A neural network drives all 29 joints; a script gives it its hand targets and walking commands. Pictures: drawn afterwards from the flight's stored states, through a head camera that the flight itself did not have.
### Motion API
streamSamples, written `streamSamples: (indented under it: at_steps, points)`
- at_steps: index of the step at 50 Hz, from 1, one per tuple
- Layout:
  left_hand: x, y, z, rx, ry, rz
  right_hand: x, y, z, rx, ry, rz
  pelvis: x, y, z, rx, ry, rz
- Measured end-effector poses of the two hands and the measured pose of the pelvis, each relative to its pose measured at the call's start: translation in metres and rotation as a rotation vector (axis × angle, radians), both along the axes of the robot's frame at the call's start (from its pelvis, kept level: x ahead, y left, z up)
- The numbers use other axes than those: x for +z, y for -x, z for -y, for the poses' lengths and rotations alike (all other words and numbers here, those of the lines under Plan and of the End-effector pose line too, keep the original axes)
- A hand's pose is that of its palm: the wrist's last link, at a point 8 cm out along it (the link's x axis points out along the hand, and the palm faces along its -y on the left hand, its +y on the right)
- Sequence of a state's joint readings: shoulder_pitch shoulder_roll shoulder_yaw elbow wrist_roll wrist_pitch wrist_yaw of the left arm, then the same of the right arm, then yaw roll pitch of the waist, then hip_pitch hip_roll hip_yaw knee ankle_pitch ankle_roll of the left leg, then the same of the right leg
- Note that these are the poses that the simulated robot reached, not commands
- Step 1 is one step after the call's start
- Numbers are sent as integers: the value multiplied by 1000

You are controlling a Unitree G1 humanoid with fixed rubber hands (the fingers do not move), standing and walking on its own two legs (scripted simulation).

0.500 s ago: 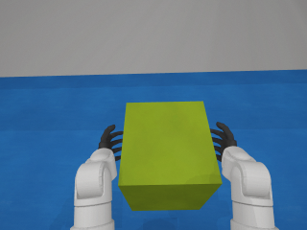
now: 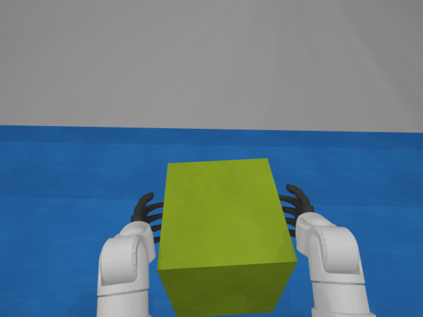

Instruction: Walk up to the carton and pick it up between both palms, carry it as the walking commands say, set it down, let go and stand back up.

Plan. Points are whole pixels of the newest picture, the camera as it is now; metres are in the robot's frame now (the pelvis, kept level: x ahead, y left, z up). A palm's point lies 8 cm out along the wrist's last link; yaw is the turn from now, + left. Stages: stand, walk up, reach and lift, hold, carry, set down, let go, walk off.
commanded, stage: carry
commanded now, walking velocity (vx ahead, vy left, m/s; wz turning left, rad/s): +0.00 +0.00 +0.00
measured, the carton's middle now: (221, 239) +0.29 +0.02 +0.01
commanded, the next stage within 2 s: none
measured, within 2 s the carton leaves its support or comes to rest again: neither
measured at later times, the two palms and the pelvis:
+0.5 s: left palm (153, 235) +0.25 +0.14 +0.08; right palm (317, 239) +0.25 -0.15 +0.08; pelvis -0.02 +0.00 +0.00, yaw -1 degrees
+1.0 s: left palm (145, 227) +0.29 +0.17 +0.05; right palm (293, 228) +0.29 -0.12 +0.06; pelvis +0.01 +0.02 +0.00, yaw +0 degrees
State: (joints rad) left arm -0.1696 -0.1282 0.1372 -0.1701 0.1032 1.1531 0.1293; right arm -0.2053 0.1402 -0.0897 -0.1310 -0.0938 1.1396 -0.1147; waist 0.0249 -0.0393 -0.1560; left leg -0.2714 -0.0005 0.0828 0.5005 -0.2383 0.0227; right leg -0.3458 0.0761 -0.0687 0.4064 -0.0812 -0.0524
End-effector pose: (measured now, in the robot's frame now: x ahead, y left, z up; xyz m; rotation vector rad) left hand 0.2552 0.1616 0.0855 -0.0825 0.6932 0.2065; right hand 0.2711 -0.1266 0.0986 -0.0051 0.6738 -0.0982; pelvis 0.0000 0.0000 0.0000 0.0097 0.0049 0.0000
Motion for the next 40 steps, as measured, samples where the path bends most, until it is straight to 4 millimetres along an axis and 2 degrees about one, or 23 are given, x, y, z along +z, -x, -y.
streamSamples:
  at_steps: [8,17,24,32,37,40]
  points:
    - [-1,3,15,-26,-17,-31,-11,14,16,-27,-14,-31,2,10,6,1,-6,-5]
    - [-1,2,25,-65,-7,-29,-8,25,26,-76,-18,-29,5,21,5,-11,-17,-6]
    - [-7,0,22,-55,-20,-26,-17,20,23,-69,-29,-28,0,22,3,-9,-23,-7]
    - [-8,-1,14,-57,-7,-28,-14,19,15,-68,-14,-30,4,21,-4,-15,-14,-6]
    - [-23,-14,10,-55,-26,-26,-32,5,11,-55,-4,-28,-3,15,-7,-11,-24,2]
    - [-24,-17,9,-55,-38,-16,-36,1,10,-50,-17,-18,-6,10,-8,-6,-22,-5]
